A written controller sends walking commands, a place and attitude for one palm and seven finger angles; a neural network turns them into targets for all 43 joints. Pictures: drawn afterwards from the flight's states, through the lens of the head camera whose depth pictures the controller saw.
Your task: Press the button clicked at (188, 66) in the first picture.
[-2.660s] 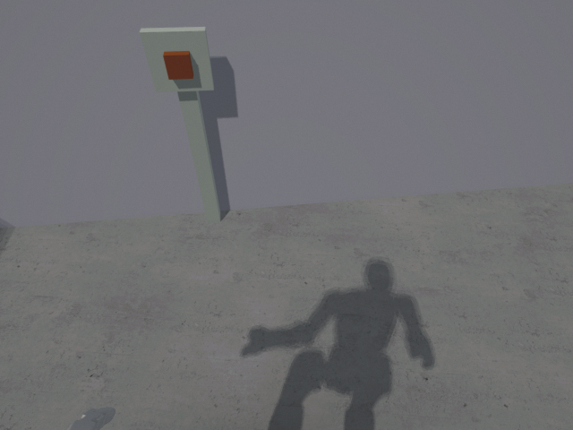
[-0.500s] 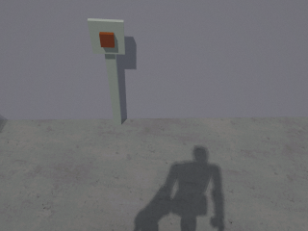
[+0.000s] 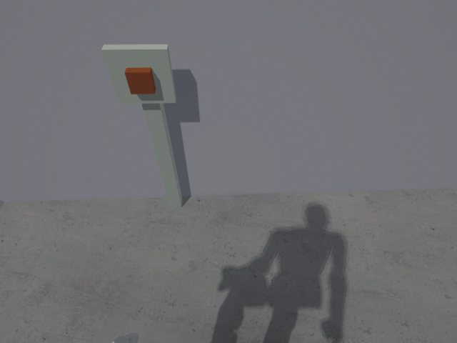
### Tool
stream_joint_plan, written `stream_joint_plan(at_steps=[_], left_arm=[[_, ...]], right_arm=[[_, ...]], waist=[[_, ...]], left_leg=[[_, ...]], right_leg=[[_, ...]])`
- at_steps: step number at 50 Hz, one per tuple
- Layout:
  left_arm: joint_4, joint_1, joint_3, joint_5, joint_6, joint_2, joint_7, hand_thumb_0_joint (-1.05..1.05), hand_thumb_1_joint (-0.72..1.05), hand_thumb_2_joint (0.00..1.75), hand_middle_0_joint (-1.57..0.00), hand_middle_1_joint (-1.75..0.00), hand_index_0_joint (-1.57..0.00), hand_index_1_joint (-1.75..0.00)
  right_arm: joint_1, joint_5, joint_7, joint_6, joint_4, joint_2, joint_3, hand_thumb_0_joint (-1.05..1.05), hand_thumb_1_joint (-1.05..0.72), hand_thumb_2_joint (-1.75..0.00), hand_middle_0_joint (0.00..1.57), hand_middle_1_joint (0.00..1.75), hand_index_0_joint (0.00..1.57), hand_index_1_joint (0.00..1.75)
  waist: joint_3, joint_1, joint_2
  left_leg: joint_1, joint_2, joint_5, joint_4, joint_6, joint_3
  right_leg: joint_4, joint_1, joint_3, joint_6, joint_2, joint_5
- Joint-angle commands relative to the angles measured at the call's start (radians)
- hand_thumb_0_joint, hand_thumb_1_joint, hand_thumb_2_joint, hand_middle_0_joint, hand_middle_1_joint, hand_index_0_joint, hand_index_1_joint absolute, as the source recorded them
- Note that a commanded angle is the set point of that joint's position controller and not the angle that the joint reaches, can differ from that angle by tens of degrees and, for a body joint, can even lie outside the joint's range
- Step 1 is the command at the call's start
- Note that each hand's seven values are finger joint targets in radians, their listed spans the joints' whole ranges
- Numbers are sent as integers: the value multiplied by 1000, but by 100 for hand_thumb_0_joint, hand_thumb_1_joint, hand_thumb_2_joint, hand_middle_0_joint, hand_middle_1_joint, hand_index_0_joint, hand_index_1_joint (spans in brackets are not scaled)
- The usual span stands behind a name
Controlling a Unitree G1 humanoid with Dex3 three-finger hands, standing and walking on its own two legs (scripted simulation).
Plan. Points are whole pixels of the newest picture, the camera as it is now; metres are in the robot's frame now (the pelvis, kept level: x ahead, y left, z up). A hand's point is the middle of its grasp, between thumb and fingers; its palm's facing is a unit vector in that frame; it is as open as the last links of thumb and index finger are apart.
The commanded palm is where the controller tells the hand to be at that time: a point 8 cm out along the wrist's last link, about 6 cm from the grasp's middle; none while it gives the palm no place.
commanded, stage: take the last steps up to it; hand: left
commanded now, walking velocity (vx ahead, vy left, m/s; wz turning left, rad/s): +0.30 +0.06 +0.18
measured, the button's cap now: (141, 80) +0.80 +0.29 +0.01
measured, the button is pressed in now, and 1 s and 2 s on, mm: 0 0 0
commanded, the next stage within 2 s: come to a stop and stand still in 0.66 s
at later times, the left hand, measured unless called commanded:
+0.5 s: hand out of the picture +0.10 +0.24 -0.17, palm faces +0.12 -0.98 -0.14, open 7.4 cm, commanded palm none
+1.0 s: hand (146, 233) +0.38 +0.22 -0.15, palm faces +0.08 -0.98 -0.21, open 7.3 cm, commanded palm none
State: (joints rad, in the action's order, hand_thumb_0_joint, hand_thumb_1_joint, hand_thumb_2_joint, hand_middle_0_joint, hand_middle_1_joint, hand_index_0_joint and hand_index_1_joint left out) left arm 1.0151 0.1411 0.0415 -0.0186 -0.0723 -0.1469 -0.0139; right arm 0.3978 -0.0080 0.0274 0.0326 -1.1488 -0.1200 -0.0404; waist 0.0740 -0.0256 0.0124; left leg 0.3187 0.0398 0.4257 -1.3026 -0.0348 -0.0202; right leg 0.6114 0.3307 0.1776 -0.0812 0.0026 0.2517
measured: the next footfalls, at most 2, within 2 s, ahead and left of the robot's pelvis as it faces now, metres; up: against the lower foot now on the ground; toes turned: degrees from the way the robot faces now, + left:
left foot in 0.36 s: +0.24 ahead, +0.16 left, +0.00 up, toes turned +13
right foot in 0.86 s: +0.39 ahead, -0.06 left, +0.00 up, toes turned -5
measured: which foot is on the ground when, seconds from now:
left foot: up 0.00-0.34, down 0.36-0.88, up 0.90-1.00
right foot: down 0.00-0.36, up 0.38-0.84, down 0.86-1.00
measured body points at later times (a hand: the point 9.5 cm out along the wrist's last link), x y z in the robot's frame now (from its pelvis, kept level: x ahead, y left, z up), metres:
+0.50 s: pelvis +0.18 +0.08 +0.01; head +0.19 +0.10 +0.46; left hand +0.10 +0.29 -0.16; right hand +0.26 -0.15 -0.12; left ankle +0.20 +0.15 -0.72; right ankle +0.12 -0.05 -0.64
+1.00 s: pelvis +0.29 +0.05 +0.01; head +0.32 +0.03 +0.46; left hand +0.38 +0.27 -0.13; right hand +0.23 -0.15 -0.16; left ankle +0.22 +0.16 -0.69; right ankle +0.35 -0.05 -0.72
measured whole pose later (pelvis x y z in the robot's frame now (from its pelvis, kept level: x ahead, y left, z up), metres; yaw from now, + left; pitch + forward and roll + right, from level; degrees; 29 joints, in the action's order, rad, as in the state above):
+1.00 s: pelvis +0.29 +0.05 +0.01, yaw +4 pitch -2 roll +0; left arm 1.02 0.12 0.03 -0.02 -0.03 -0.11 -0.04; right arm 0.37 0.00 0.04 -0.03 -1.16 -0.11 -0.04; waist 0.08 -0.04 0.04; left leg 0.25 0.03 0.57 -0.86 0.02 -0.07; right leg 0.57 0.31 0.14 -0.03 -0.07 0.22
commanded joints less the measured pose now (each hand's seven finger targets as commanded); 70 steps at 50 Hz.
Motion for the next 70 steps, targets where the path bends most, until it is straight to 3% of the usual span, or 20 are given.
stream_joint_plan(at_steps=[1, 12, 14, 16, 17, 18, 19, 22, 26, 39, 42, 44, 45, 46, 53, 60, 61, 63, 64, 70], left_arm=[[20, 146, 13, -6, -9, -88, -9, 0, 90, 90, -20, -30, -20, -30], [67, 296, 24, -9, -8, -144, 1, 0, 90, 90, -20, -30, -20, -30], [73, 306, 29, -10, -3, -156, -2, 0, 90, 90, -20, -30, -20, -30], [77, 286, 30, -3, 2, -157, -2, 0, 90, 90, -20, -30, -20, -30], [70, 287, 25, 0, 4, -131, 2, 0, 90, 90, -20, -30, -20, -30], [41, 290, 15, 10, 4, -71, 9, 0, 90, 90, -20, -30, -20, -30], [7, 228, 13, 0, 2, -85, 3, 0, 90, 90, -20, -30, -20, -30], [33, 184, 22, -5, 18, -83, 12, 0, 90, 90, -20, -30, -20, -30], [67, 267, 18, -12, 50, -22, 11, 0, 90, 90, -20, -30, -20, -30], [-14, 30, 9, -6, 58, -24, 7, 0, 90, 90, -20, -30, -20, -30], [39, 185, 11, -5, 37, -69, -10, 0, 90, 90, -20, -30, -20, -30], [59, 254, 24, 3, 27, -185, -27, 0, 90, 90, -20, -30, -20, -30], [43, 237, 25, 4, 36, -206, -28, 0, 90, 90, -20, -30, -20, -30], [39, 212, 32, 2, 35, -199, -35, 0, 90, 90, -20, -30, -20, -30], [-35, 71, 55, -11, 70, -171, -50, 0, 90, 90, -20, -30, -20, -30], [-72, 0, 56, -18, 96, -188, -32, 0, 90, 90, -20, -30, -20, -30], [-72, 0, 47, -10, 102, -161, -29, 0, 90, 90, -20, -30, -20, -30], [-77, 43, 20, 10, 114, -49, -22, 0, 90, 90, -20, -30, -20, -30], [-73, 40, 30, 3, 113, -84, -18, 0, 90, 90, -20, -30, -20, -30], [23, 178, 38, -11, 110, -106, 12, 0, 90, 90, -20, -30, -20, -30]], right_arm=[[74, -15, -16, -17, 49, -11, -2, 0, -90, -90, 20, 30, 20, 30], [-247, -15, -58, 2, 172, -57, -5, 0, -90, -90, 20, 30, 20, 30], [-251, -14, -57, 9, 177, -68, -7, 0, -90, -90, 20, 30, 20, 30], [-123, -18, -47, 19, 136, -102, -14, 0, -90, -90, 20, 30, 20, 30], [12, -23, -37, 26, 99, -167, -31, 0, -90, -90, 20, 30, 20, 30], [128, -31, -26, 30, 74, -280, -58, 0, -90, -90, 20, 30, 20, 30], [170, -18, -15, 19, 58, -286, -53, 0, -90, -90, 20, 30, 20, 30], [-33, -8, -5, 31, 104, -167, -19, 0, -90, -90, 20, 30, 20, 30], [-46, -8, 3, 49, 98, -120, -11, 0, -90, -90, 20, 30, 20, 30], [73, -20, 9, 23, 17, -120, -12, 0, -90, -90, 20, 30, 20, 30], [56, -8, 13, 20, 7, -89, 1, 0, -90, -90, 20, 30, 20, 30], [109, 12, 9, 5, 15, -46, 2, 0, -90, -90, 20, 30, 20, 30], [113, 14, 15, -10, 19, -55, -12, 0, -90, -90, 20, 30, 20, 30], [74, 16, 15, -27, 27, -41, -11, 0, -90, -90, 20, 30, 20, 30], [-9, -1, -4, -83, 72, -41, -33, 0, -90, -90, 20, 30, 20, 30], [17, -4, -15, -56, 110, -63, -29, 0, -90, -90, 20, 30, 20, 30], [52, -3, -14, -45, 100, -81, -26, 0, -90, -90, 20, 30, 20, 30], [-12, -22, -5, -28, 143, -218, -42, 0, -90, -90, 20, 30, 20, 30], [-108, -30, 0, -31, 178, -230, -34, 0, -90, -90, 20, 30, 20, 30], [-125, -17, 26, -11, 167, -189, -23, 0, -90, -90, 20, 30, 20, 30]], waist=[[15, -14, -62], [23, 72, -111], [26, 66, -107], [-38, 0, -78], [-109, -54, 57], [-169, -83, 308], [-160, -92, 265], [-8, -16, 54], [-29, 36, 55], [75, -2, 80], [-35, 74, -36], [-168, 52, -193], [-164, 45, -126], [-178, 55, -205], [-108, 31, -136], [-103, -10, -211], [-102, -27, -134], [19, -21, 355], [79, 6, 251], [19, 29, 80]], left_leg=[[123, 92, -100, 68, 25, 29], [173, 68, -188, 589, 43, -89], [117, 51, -150, 654, 30, -110], [-112, 8, -204, 791, 13, -148], [-333, 70, -249, 847, -23, -52], [-490, 333, -342, 943, -125, 297], [-506, 412, -441, 1008, -192, 388], [-230, 339, -356, 1072, -158, 223], [-170, 250, -495, 1095, -130, 42], [-197, 243, -546, 1041, -136, 27], [-129, 145, -577, 815, -31, -41], [5, 14, 36, 628, 57, -92], [-10, 0, 171, 528, 58, -59], [10, 16, 203, 425, 62, -40], [49, 5, 51, 281, 85, 0], [-152, -7, -105, 690, 68, -57], [-236, 2, -154, 834, 66, -34], [29, 295, 193, 1200, -4, 409], [172, 332, 289, 1252, -64, 433], [-115, 223, -32, 1165, -39, 199]], right_leg=[[-391, 59, -235, -76, -307, -188], [-368, -195, -169, -62, -300, -245], [-327, -221, -168, -58, -303, -289], [-149, -180, -94, -21, -251, -373], [71, -58, -39, 18, -190, -297], [377, 179, 43, 78, -47, 156], [559, 292, -63, 68, -36, 350], [624, 281, -146, 70, -136, 169], [520, 194, -132, 97, -139, 45], [62, 105, -75, 91, -90, 28], [-197, -220, -116, 90, -98, -327], [-156, -411, -344, -56, -396, -1015], [-168, -352, -316, -109, -435, -1104], [-168, -330, -339, -143, -432, -1104], [-255, -99, -225, -99, -353, -626], [-276, 63, -223, -17, -264, 75], [-202, 129, -197, 25, -216, 188], [119, 176, -109, 116, -24, 279], [194, 104, -204, 98, -55, 198], [407, 218, -226, 124, -29, 20]])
